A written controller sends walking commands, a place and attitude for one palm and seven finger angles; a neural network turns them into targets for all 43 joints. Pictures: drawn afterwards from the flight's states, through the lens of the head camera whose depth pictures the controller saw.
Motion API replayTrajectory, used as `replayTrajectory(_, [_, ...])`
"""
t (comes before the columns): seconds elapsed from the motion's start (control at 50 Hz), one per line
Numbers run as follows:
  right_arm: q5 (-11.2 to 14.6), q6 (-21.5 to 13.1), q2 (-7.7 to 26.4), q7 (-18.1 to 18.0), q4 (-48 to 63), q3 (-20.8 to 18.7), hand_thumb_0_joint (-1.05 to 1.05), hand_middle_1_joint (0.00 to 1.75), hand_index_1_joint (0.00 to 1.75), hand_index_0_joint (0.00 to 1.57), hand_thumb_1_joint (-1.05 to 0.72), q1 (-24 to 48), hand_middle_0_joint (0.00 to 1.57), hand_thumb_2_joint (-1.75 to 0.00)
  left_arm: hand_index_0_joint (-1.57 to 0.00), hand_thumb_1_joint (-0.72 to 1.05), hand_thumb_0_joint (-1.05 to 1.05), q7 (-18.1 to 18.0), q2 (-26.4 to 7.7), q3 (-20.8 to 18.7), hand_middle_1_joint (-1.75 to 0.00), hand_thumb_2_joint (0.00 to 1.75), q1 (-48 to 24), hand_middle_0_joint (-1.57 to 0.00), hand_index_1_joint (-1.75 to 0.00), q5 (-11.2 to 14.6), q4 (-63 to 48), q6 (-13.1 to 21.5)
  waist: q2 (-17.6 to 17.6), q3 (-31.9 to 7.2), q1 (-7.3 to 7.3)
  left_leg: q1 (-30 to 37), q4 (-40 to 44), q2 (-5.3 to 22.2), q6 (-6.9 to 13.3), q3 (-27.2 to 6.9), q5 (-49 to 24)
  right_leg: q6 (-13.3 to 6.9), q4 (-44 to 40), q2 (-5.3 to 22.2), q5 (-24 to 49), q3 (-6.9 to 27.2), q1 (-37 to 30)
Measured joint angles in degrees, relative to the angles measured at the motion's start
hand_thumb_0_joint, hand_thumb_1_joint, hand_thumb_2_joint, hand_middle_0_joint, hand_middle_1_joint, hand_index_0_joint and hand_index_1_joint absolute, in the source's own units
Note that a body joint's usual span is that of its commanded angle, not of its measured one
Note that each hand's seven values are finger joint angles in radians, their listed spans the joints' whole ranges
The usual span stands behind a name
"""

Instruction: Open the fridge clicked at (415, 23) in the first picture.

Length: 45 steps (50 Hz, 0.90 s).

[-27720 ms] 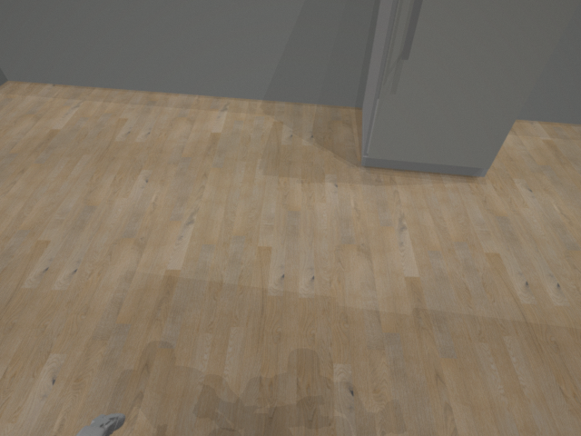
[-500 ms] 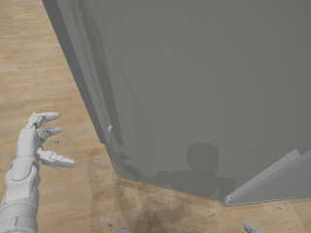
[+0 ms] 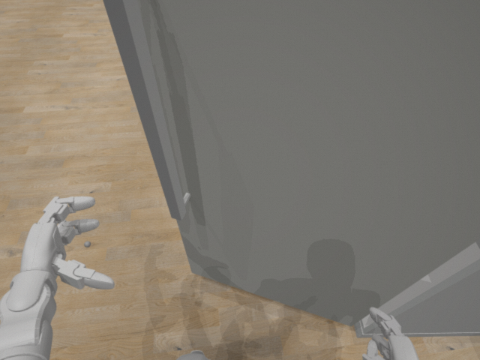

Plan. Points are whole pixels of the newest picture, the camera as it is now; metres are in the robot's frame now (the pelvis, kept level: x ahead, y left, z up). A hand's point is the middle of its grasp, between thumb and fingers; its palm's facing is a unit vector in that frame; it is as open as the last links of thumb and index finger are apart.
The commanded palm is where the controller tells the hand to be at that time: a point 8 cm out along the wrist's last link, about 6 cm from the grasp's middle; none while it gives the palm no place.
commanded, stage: draw the hand back to the body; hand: left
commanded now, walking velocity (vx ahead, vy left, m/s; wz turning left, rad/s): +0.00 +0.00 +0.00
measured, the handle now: (165, 131) +0.44 +0.17 +0.14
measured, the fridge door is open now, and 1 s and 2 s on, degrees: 71 71 71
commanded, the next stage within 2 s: step back with the hand held close in 1.56 s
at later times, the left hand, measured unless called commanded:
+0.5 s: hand (49, 259) +0.22 +0.27 +0.11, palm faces +0.01 -1.00 -0.05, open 14.5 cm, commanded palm +0.20 +0.32 +0.12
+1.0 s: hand (15, 227) +0.23 +0.29 +0.17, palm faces +0.43 -0.81 -0.39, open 10.6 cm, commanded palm +0.18 +0.32 +0.19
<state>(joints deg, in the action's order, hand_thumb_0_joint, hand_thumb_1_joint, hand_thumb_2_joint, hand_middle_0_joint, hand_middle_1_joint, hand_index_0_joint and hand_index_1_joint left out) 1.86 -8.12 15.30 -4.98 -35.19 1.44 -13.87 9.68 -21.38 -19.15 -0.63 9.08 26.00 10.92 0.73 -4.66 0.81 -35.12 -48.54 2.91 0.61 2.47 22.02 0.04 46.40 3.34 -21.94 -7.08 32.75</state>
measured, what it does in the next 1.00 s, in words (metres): stands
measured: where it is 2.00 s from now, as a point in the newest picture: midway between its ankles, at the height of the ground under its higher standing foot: outside the picture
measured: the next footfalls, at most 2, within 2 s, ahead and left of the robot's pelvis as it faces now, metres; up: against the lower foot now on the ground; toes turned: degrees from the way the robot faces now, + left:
none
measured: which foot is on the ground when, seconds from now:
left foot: down 0.00-1.00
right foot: down 0.00-1.00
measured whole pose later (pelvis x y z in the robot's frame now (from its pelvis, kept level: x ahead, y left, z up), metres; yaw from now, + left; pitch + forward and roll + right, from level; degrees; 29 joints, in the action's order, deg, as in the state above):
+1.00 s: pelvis +0.02 +0.02 +0.04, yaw -1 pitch -3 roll +0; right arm 0.0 -11.5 13.0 -5.1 -37.9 2.3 -12.9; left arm -6.6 -20.3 -18.1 21.7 3.3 -15.3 2.7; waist 2.5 0.1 4.1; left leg -10.0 -28.0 0.7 1.6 5.2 15.5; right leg 1.7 27.0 3.8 -15.1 -5.0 9.0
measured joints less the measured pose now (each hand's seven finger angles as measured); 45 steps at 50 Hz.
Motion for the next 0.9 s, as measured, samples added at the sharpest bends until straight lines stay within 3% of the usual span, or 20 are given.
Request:
replayTrajectory(0.04, [-0.04, -0.8, 0.1, -0.62, -0.77, 0.42, 0.01, 0.3, 0.3, 0.2, -0.9, 0.31, 0.21, -0.9, -0.26, -0.54, -0.01, 3.61, -0.45, -1.58, -1.15, 0.2, -0.75, -0.25, -1.15, 2.73, 0.65, 1.84, -0.03, 0.57, -0.48, -0.23, -0.46, 0.16, -0.17, -0.41, 0.07, -0.2, 0.23, -0.16, -0.1, -0.37, -0.01])
replayTrajectory(0.16, [0.4, -3.24, 0.38, -1.75, -1.87, 0.65, 0.01, 0.3, 0.3, 0.2, -0.9, -0.69, 0.21, -0.9, -0.25, -0.54, -0.01, 19.08, -2.92, -4.39, -1.15, 0.2, -0.75, -0.25, -1.15, 9.89, -1.99, 8.81, 0.32, -0.03, -1.17, 0.49, -1.33, 0.98, -0.45, -0.33, 0.94, -0.54, 0.49, -0.97, -0.43, -0.2, -0.76])
replayTrajectory(0.22, [1.06, -3.92, 0.81, -1.32, -0.68, 0.57, 0.01, 0.3, 0.3, 0.2, -0.9, -1.42, 0.21, -0.9, -0.25, -0.54, -0.01, 25.46, -5.01, -6.14, -1.15, 0.2, -0.18, -0.25, -1.15, 13.04, -0.93, 6.44, 0.8, -1.03, -1.69, 1.19, -0.99, 1.05, -0.38, 0.43, 1.09, -0.4, 0.55, -1.01, -0.52, 0.57, -0.92])
replayTrajectory(0.3, [1.59, -4.69, 1.62, -0.48, 2.17, 0.08, 0.01, 0.3, 0.3, 0.2, -0.9, -2.69, 0.21, -0.9, -0.26, -0.54, -0.01, 27.09, -5.69, -8.25, -1.15, 0.2, 3.3, -0.25, -1.15, 15.72, -1.4, -0.4, 1.45, -1.57, -1.66, 2.17, 0.53, 0.81, -0.11, 1.47, 0.46, -0.02, -0.34, -0.84, 0.09, 1.55, -1.22])
replayTrajectory(0.36, [1.47, -5.92, 2.01, 0.11, 3.47, -0.58, 0.01, 0.3, 0.3, 0.2, -0.9, -3.65, 0.21, -0.9, -0.25, -0.54, -0.01, 24.68, -4.22, -8.26, -1.15, 0.2, 7.62, -0.25, -1.15, 15.48, -6.43, -1.73, 1.51, -1.36, -0.76, 2.67, 1.31, 0.63, 0.14, 1.68, -0.03, 0.18, -1.16, -0.73, 0.67, 1.72, -1.72])
replayTrajectory(0.5, [1.51, -8.77, 1.58, -0.95, 1.62, -0.18, 0.02, 0.3, 0.3, 0.2, -0.9, -2.8, 0.2, -0.9, -0.25, -0.52, -0.01, 20.22, -0.52, -5.24, -1.13, 0.21, 11.95, -0.24, -1.13, 14.19, -18.14, 0.3, 1.0, -0.25, 1.59, 4.88, 1.45, 0.23, 0.46, 0.34, -0.34, 0.46, -2.68, -0.48, 1.26, 0.38, -5.23])
replayTrajectory(0.52, [1.05, -8.8, 1.23, -1.18, 1.04, -0.19, 0.02, 0.3, 0.3, 0.2, -0.9, -2.32, 0.21, -0.9, -0.25, -0.5, -0.01, 17.44, -0.69, -4.45, -1.12, 0.22, 11.56, -0.25, -1.12, 11.56, -19.19, -0.23, 0.87, 0.0, 1.97, 5.6, 1.78, 0.17, 0.5, 0.23, -0.48, 0.49, -3.15, -0.47, 1.43, 0.26, -6.07])
replayTrajectory(0.58, [0.1, -7.97, -0.01, -1.37, -0.19, 0.26, 0.02, 0.3, 0.3, 0.2, -0.9, -0.49, 0.2, -0.9, -0.25, -0.44, -0.01, 4.55, -0.67, -1.63, -1.08, 0.25, 11.65, -0.25, -1.09, 4.79, -22.65, -3.03, 0.43, 0.74, 2.18, 8.46, 4.63, -0.35, 0.52, 0.28, -1.83, 0.72, -5.86, -0.2, 2.71, 0.2, -8.92])
replayTrajectory(0.64, [-0.42, -7.3, -1.16, -1.47, -0.15, 0.82, 0.02, 0.3, 0.3, 0.2, -0.9, 0.84, 0.21, -0.9, -0.25, -0.36, -0.01, -4.9, 0.68, 0.15, -1.04, 0.29, 14.33, -0.24, -1.04, 0.54, -26.94, -5.55, 0.53, 1.6, 1.94, 11.44, 7.92, -0.76, 0.8, 0.85, -3.21, 0.89, -8.92, -0.04, 4.17, 0.62, -11.61])
replayTrajectory(0.7, [-0.87, -6.83, -2.08, -1.41, -0.14, 1.21, 0.02, 0.3, 0.3, 0.2, -0.9, 1.1, 0.21, -0.9, -0.25, -0.26, -0.01, -10.63, 1.45, 1.65, -0.98, 0.34, 17.9, -0.24, -0.98, -2.26, -31.56, -6.83, 0.76, 2.21, 2.03, 14.42, 10.94, -1.23, 1.04, 1.47, -4.23, 1.14, -11.57, 0.19, 5.19, 1.11, -14.23])
replayTrajectory(0.78, [-1.22, -5.96, -2.71, -1.28, -1.05, 1.53, 0.01, 0.3, 0.3, 0.2, -0.9, 0.69, 0.21, -0.9, -0.24, -0.13, -0.01, -14.53, 1.32, 2.44, -0.9, 0.4, 19.82, -0.24, -0.9, -4.49, -35.59, -7.65, 0.94, 3.04, 2.92, 18.21, 14.29, -1.78, 1.21, 1.81, -5.14, 1.43, -14.52, 0.48, 5.97, 1.32, -17.78])
replayTrajectory(0.9, [-1.56, -4.45, -2.63, -0.7, -2.49, 1.5, 0.01, 0.3, 0.3, 0.21, -0.9, 0.79, 0.21, -0.9, -0.24, 0.09, -0.01, -16.48, 1.05, 1.46, -0.78, 0.5, 20.13, -0.23, -0.78, -5.75, -38.46, -8.05, 1.49, 4.38, 3.57, 22.74, 18.22, -2.3, 1.21, 2.3, -6.1, 1.67, -17.63, 0.71, 6.64, 1.69, -21.76])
